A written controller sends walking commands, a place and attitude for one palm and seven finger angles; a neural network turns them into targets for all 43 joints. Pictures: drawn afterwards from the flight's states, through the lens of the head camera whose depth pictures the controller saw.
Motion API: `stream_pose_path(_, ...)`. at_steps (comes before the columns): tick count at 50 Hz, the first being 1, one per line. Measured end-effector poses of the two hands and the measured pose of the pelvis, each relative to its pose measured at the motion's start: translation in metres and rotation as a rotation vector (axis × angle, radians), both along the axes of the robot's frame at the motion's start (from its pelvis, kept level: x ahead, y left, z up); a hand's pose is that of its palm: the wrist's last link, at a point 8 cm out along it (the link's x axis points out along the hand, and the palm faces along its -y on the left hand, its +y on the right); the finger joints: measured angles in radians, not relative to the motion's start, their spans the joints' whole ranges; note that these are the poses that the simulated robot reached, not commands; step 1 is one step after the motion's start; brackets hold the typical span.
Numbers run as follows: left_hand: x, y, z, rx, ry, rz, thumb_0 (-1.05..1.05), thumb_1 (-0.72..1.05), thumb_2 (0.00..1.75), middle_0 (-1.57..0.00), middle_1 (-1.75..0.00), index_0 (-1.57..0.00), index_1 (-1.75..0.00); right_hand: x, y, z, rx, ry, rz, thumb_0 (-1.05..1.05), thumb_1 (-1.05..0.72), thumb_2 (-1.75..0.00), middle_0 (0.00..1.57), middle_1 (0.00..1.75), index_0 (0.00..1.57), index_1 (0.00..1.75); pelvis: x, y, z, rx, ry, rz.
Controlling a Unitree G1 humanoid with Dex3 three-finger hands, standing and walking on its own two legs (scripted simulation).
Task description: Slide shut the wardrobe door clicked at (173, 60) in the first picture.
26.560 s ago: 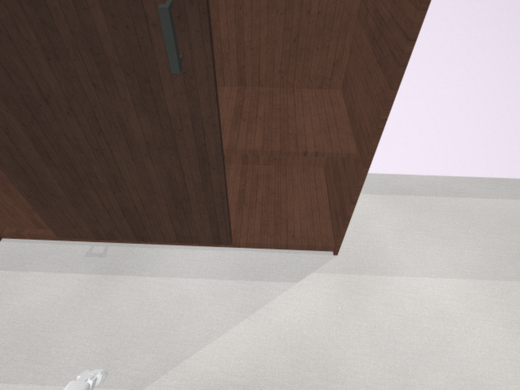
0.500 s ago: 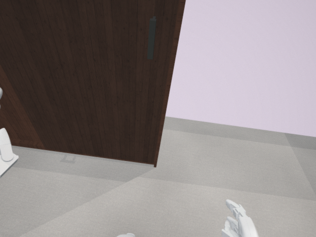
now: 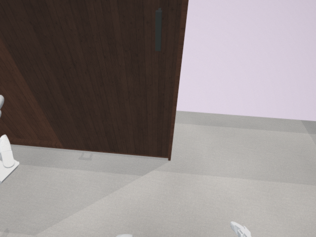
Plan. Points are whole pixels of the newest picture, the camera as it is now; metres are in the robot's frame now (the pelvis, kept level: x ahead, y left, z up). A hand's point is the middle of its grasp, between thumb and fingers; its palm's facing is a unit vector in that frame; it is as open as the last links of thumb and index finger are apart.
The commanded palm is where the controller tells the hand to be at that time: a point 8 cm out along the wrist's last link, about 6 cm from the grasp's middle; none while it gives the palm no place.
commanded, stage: let the arm hang, fingers relaxed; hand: left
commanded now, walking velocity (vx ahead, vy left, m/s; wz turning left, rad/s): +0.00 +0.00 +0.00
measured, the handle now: (158, 29) +0.78 +0.05 +0.20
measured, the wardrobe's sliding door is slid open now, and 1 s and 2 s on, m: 0.00 0.00 0.00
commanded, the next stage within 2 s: look to check the result in 1.18 s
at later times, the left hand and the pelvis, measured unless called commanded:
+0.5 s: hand out of the picture +0.06 +0.19 -0.16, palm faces +0.10 -0.97 -0.20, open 6.9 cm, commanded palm none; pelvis +0.01 +0.00 +0.00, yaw +5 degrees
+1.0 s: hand out of the picture +0.02 +0.19 -0.15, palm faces +0.07 -0.98 -0.20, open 7.4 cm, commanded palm none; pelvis +0.01 +0.01 +0.02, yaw +3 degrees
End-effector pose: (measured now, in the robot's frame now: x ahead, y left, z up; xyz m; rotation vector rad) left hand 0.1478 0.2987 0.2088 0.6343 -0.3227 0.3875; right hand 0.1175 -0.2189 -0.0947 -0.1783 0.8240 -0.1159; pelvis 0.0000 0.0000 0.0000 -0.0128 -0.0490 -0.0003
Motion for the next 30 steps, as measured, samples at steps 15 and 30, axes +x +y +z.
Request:
stream_pose_path(15,-0.02,-0.044,-0.305,-0.605,1.174,0.125,0.01,0.91,0.9,-0.19,-0.3,-0.2,-0.3,-0.012,-0.014,-0.028,-0.06,0.198,0.042,0.01,-0.91,-0.9,0.2,0.3,0.2,0.3,0.003,0.011,-0.01,0.031,0.053,0.061)
stream_pose_path(30,-0.117,-0.045,-0.331,-0.706,1.472,0.334,-0.02,0.94,0.9,-0.2,-0.3,-0.21,-0.3,-0.07,-0.003,-0.027,-0.023,0.501,-0.008,0.01,-0.91,-0.9,0.2,0.3,0.2,0.3,0.012,0.005,0.015,-0.002,0.051,0.079)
